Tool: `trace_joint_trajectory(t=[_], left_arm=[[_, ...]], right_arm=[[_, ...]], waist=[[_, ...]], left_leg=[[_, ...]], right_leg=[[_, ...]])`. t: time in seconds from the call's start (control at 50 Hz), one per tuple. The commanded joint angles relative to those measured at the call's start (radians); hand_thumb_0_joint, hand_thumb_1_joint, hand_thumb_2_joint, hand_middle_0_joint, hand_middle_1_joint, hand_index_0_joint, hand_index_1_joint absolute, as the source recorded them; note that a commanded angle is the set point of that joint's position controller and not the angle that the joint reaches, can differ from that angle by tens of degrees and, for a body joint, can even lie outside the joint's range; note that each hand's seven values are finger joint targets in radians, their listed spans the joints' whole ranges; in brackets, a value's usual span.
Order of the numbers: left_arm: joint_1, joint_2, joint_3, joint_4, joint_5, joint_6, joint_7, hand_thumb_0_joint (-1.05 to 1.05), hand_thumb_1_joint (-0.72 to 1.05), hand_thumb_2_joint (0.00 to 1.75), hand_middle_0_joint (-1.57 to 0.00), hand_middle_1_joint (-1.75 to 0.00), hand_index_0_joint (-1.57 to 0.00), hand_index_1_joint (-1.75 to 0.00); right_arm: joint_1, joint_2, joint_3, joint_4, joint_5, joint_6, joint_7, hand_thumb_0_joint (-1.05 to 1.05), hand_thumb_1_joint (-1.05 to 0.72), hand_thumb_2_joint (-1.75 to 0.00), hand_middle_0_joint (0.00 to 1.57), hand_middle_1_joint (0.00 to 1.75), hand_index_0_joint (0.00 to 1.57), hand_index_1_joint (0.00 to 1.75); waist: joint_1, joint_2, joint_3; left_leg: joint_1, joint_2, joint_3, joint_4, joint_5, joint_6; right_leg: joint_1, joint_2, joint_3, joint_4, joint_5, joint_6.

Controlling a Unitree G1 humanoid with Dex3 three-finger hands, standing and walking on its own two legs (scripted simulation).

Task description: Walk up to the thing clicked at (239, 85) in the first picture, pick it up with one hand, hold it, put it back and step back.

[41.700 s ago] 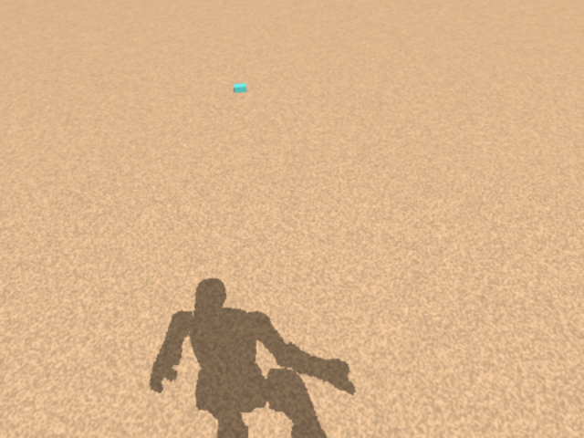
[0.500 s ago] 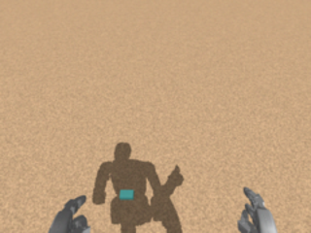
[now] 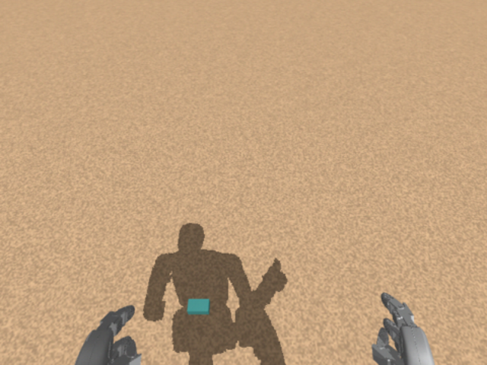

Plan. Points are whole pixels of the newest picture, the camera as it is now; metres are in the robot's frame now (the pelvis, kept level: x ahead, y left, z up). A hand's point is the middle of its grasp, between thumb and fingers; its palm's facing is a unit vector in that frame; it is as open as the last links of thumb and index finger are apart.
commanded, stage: home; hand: left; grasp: from above
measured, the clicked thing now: (198, 306) +0.45 +0.18 -0.70
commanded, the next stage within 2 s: stand in 0.16 s
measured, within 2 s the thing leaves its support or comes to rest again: neither
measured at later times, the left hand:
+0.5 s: hand out of the picture +0.12 +0.23 -0.10, palm faces +0.02 -0.94 -0.33, open 7.4 cm
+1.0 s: hand out of the picture +0.02 +0.23 -0.10, palm faces +0.05 -0.94 -0.33, open 7.4 cm
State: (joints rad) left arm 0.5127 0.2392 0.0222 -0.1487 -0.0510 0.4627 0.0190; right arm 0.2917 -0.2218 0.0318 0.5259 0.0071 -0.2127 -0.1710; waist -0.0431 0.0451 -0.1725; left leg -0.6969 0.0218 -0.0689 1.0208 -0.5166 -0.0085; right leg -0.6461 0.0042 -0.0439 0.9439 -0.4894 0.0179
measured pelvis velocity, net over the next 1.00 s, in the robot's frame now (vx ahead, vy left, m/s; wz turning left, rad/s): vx -0.02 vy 0.00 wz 0.02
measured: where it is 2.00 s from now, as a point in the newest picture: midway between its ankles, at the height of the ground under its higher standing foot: outside the picture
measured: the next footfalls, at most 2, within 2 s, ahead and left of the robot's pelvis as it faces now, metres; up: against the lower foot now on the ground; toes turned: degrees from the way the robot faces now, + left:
none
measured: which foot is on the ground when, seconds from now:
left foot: down 0.00-1.00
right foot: down 0.00-1.00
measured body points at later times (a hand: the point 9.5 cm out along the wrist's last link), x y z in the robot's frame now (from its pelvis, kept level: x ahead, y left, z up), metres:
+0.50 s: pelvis -0.01 +0.00 +0.03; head +0.01 +0.01 +0.48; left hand +0.11 +0.28 -0.08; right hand +0.11 -0.27 -0.08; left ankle -0.01 +0.12 -0.68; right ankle -0.01 -0.13 -0.68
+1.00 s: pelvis -0.02 +0.00 +0.06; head -0.02 -0.01 +0.51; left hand +0.02 +0.28 -0.08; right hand +0.06 -0.27 -0.08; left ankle -0.01 +0.12 -0.68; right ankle -0.01 -0.14 -0.68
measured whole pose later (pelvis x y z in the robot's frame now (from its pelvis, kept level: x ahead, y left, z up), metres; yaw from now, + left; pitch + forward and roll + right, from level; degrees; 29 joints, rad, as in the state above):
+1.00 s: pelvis -0.02 +0.00 +0.06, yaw +1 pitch -4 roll +0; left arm 0.18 0.28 0.04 1.11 0.04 0.01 0.03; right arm 0.16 -0.28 -0.03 1.09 -0.03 0.01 -0.02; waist 0.02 0.01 0.06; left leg -0.13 -0.01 -0.05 0.41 -0.21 0.00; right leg -0.10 -0.04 -0.03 0.40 -0.22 0.03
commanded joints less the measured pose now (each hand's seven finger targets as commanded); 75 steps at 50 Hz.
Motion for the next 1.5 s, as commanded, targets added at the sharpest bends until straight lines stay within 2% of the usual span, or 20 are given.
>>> trace_joint_trajectory(t=[0.0,0.04,0.08,0.22,0.24,0.26,0.28,0.32,0.36,0.4,0.46,0.5,0.58,0.66,0.74,0.98,1.16,1.24,1.36,1.48], left_arm=[[-0.013,0.109,0.076,-0.199,0.003,-0.05,0.014,0.0,0.9,0.9,-0.2,-0.3,-0.2,-0.3],[-0.018,0.093,0.055,-0.184,0.003,-0.05,0.012,0.0,0.9,0.9,-0.2,-0.3,-0.2,-0.3],[-0.014,0.104,0.075,-0.192,0.0,-0.052,0.014,0.0,0.9,0.9,-0.2,-0.3,-0.2,-0.3],[-0.017,0.096,0.066,-0.197,-0.001,-0.053,0.014,0.0,0.9,0.9,-0.2,-0.3,-0.2,-0.3],[-0.319,0.174,0.063,0.154,0.12,-0.263,0.05,0.0,0.9,0.9,-0.2,-0.3,-0.2,-0.3],[-0.227,0.188,0.086,0.339,0.123,-0.333,0.044,0.0,0.9,0.9,-0.2,-0.3,-0.2,-0.3],[-0.225,0.19,0.079,0.377,0.117,-0.368,0.036,0.0,0.9,0.9,-0.2,-0.3,-0.2,-0.3],[-0.238,0.201,0.066,0.473,0.124,-0.41,0.029,0.0,0.9,0.9,-0.2,-0.3,-0.2,-0.3],[-0.282,0.196,0.071,0.569,0.105,-0.416,0.024,0.0,0.9,0.9,-0.2,-0.3,-0.2,-0.3],[-0.317,0.193,0.071,0.646,0.1,-0.43,0.026,0.0,0.9,0.9,-0.2,-0.3,-0.2,-0.3],[-0.327,0.166,0.067,0.762,0.097,-0.445,0.026,0.0,0.9,0.9,-0.2,-0.3,-0.2,-0.3],[-0.319,0.165,0.067,0.833,0.098,-0.456,0.024,0.0,0.9,0.9,-0.2,-0.3,-0.2,-0.3],[-0.329,0.194,0.07,0.943,0.095,-0.478,0.022,0.0,0.9,0.9,-0.2,-0.3,-0.2,-0.3],[-0.335,0.205,0.065,1.03,0.083,-0.483,0.03,0.0,0.9,0.9,-0.2,-0.3,-0.2,-0.3],[-0.334,0.213,0.059,1.101,0.08,-0.477,0.034,0.0,0.9,0.9,-0.2,-0.3,-0.2,-0.3],[-0.364,0.233,0.052,1.218,0.083,-0.474,0.023,0.0,0.9,0.9,-0.2,-0.3,-0.2,-0.3],[-0.394,0.25,0.052,1.236,0.08,-0.482,0.019,0.0,0.9,0.9,-0.2,-0.3,-0.2,-0.3],[-0.4,0.259,0.05,1.245,0.079,-0.48,0.015,0.0,0.9,0.9,-0.2,-0.3,-0.2,-0.3],[-0.405,0.261,0.048,1.25,0.074,-0.488,0.015,0.0,0.9,0.9,-0.2,-0.3,-0.2,-0.3],[-0.414,0.271,0.049,1.253,0.072,-0.483,0.01,0.0,0.9,0.9,-0.2,-0.3,-0.2,-0.3]], right_arm=[[-0.059,-0.125,-0.061,-0.164,0.001,-0.058,-0.014,0.0,-0.9,-0.9,0.2,0.3,0.2,0.3],[-0.063,-0.126,-0.058,-0.165,0.002,-0.057,-0.013,0.0,-0.9,-0.9,0.2,0.3,0.2,0.3],[-0.062,-0.131,-0.063,-0.163,0.002,-0.057,-0.014,0.0,-0.9,-0.9,0.2,0.3,0.2,0.3],[-0.061,-0.123,-0.059,-0.169,0.003,-0.057,-0.013,0.0,-0.9,-0.9,0.2,0.3,0.2,0.3],[-0.138,-0.224,-0.09,0.087,-0.123,0.043,0.047,0.0,-0.9,-0.9,0.2,0.3,0.2,0.3],[-0.148,-0.243,-0.112,0.1,-0.12,0.078,0.069,0.0,-0.9,-0.9,0.2,0.3,0.2,0.3],[-0.135,-0.249,-0.114,0.067,-0.13,0.094,0.085,0.0,-0.9,-0.9,0.2,0.3,0.2,0.3],[-0.126,-0.223,-0.114,0.124,-0.09,0.107,0.119,0.0,-0.9,-0.9,0.2,0.3,0.2,0.3],[-0.134,-0.21,-0.114,0.162,-0.06,0.118,0.141,0.0,-0.9,-0.9,0.2,0.3,0.2,0.3],[-0.144,-0.206,-0.119,0.195,-0.058,0.13,0.151,0.0,-0.9,-0.9,0.2,0.3,0.2,0.3],[-0.159,-0.225,-0.121,0.243,-0.065,0.142,0.15,0.0,-0.9,-0.9,0.2,0.3,0.2,0.3],[-0.179,-0.227,-0.122,0.265,-0.065,0.152,0.149,0.0,-0.9,-0.9,0.2,0.3,0.2,0.3],[-0.158,-0.22,-0.118,0.329,-0.054,0.168,0.143,0.0,-0.9,-0.9,0.2,0.3,0.2,0.3],[-0.13,-0.228,-0.115,0.393,-0.043,0.177,0.136,0.0,-0.9,-0.9,0.2,0.3,0.2,0.3],[-0.141,-0.237,-0.109,0.437,-0.037,0.184,0.132,0.0,-0.9,-0.9,0.2,0.3,0.2,0.3],[-0.174,-0.248,-0.102,0.513,-0.034,0.196,0.138,0.0,-0.9,-0.9,0.2,0.3,0.2,0.3],[-0.188,-0.258,-0.096,0.532,-0.031,0.193,0.142,0.0,-0.9,-0.9,0.2,0.3,0.2,0.3],[-0.177,-0.261,-0.09,0.543,-0.031,0.195,0.144,0.0,-0.9,-0.9,0.2,0.3,0.2,0.3],[-0.184,-0.269,-0.086,0.55,-0.028,0.191,0.145,0.0,-0.9,-0.9,0.2,0.3,0.2,0.3],[-0.184,-0.279,-0.081,0.556,-0.029,0.191,0.145,0.0,-0.9,-0.9,0.2,0.3,0.2,0.3]], waist=[[0.002,0.01,-0.097],[0.0,0.018,-0.063],[0.007,0.021,-0.072],[-0.001,0.009,-0.078],[0.084,-0.062,0.172],[0.08,-0.119,0.073],[0.053,-0.086,0.067],[0.067,-0.043,0.004],[0.069,-0.079,0.02],[0.073,-0.066,0.052],[0.079,0.047,0.103],[0.085,0.03,0.125],[0.065,-0.038,0.137],[0.049,-0.043,0.125],[0.056,-0.034,0.146],[0.062,-0.028,0.243],[0.06,-0.038,0.209],[0.057,-0.043,0.234],[0.056,-0.043,0.197],[0.055,-0.029,0.209]], left_leg=[[0.116,-0.019,0.013,-0.156,0.318,0.017],[0.108,-0.016,0.009,-0.17,0.292,0.014],[0.109,-0.015,0.01,-0.169,0.286,0.014],[0.106,-0.017,0.015,-0.159,0.285,0.017],[0.105,0.016,-0.023,-0.266,0.425,0.069],[0.182,-0.001,0.011,-0.245,0.438,0.079],[0.222,0.0,-0.012,-0.254,0.426,0.08],[0.293,0.001,-0.015,-0.281,0.448,0.074],[0.332,-0.004,-0.008,-0.307,0.428,0.069],[0.349,0.0,-0.028,-0.351,0.364,0.069],[0.357,0.052,-0.114,-0.496,0.283,0.082],[0.365,0.057,-0.124,-0.533,0.249,0.082],[0.428,0.028,-0.067,-0.529,0.353,0.059],[0.527,0.041,-0.059,-0.556,0.49,0.051],[0.552,0.054,-0.064,-0.609,0.544,0.049],[0.524,0.059,-0.076,-0.731,0.316,0.032],[0.545,0.067,-0.066,-0.729,0.375,0.029],[0.527,0.063,-0.065,-0.741,0.323,0.026],[0.567,0.074,-0.06,-0.719,0.42,0.03],[0.544,0.077,-0.063,-0.737,0.373,0.029]], right_leg=[[0.066,0.021,-0.023,-0.128,0.27,-0.02],[0.043,0.024,-0.027,-0.124,0.242,-0.022],[0.046,0.025,-0.028,-0.124,0.239,-0.021],[0.047,0.024,-0.025,-0.126,0.244,-0.019],[0.236,-0.056,0.047,-0.185,0.218,-0.046],[0.261,-0.073,0.116,-0.222,0.22,-0.087],[0.215,-0.067,0.141,-0.237,0.24,-0.102],[0.319,-0.091,0.134,-0.212,0.343,-0.091],[0.313,-0.09,0.122,-0.258,0.33,-0.073],[0.309,-0.095,0.124,-0.293,0.265,-0.061],[0.324,-0.055,0.067,-0.296,0.216,-0.034],[0.361,-0.058,0.064,-0.339,0.222,-0.033],[0.426,-0.097,0.103,-0.455,0.312,-0.046],[0.474,-0.11,0.098,-0.5,0.427,-0.04],[0.517,-0.107,0.079,-0.531,0.439,-0.031],[0.529,-0.108,0.084,-0.639,0.287,-0.024],[0.555,-0.121,0.098,-0.663,0.318,-0.026],[0.54,-0.115,0.098,-0.674,0.257,-0.025],[0.555,-0.127,0.106,-0.678,0.351,-0.025],[0.554,-0.123,0.106,-0.677,0.317,-0.03]])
